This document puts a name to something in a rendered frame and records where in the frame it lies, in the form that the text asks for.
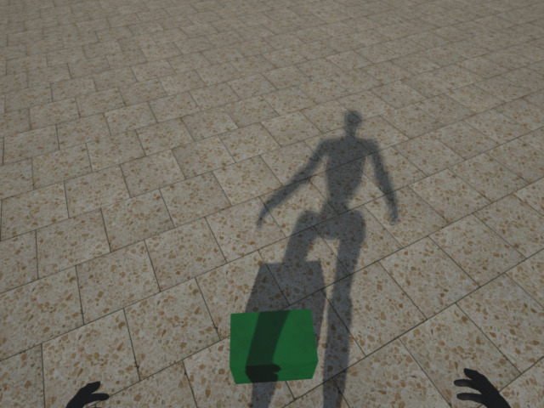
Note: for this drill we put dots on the carton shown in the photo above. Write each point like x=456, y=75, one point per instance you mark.
x=272, y=346

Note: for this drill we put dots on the left robot hand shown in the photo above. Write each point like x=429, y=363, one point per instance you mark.
x=84, y=396

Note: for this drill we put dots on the right robot hand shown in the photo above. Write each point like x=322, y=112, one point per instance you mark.
x=489, y=396

